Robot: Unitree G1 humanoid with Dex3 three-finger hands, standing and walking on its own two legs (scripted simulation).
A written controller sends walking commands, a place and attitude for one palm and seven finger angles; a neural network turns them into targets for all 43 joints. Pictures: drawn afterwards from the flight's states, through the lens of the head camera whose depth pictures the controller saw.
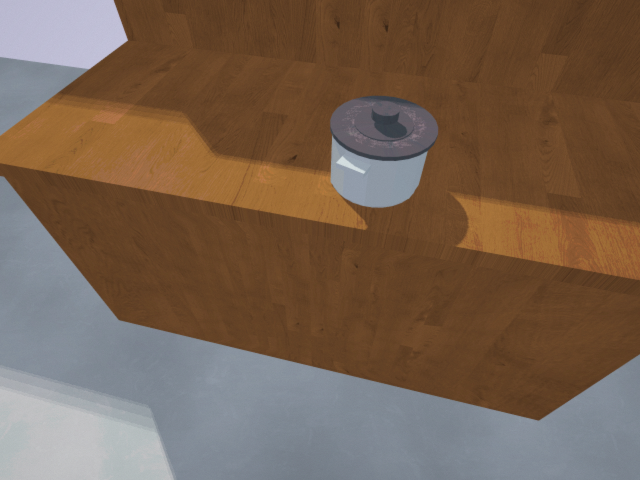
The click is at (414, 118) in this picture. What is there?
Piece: lid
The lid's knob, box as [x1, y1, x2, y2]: [371, 101, 399, 124]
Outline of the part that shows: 373,105 371,117 376,122 382,124 389,124 397,120 399,108 396,104 387,101 380,101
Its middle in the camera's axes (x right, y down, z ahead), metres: +0.11 -0.21 +0.66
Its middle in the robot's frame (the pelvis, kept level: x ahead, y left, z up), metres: +0.66 -0.07 +0.11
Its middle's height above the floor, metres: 0.89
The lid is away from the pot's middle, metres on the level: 0.00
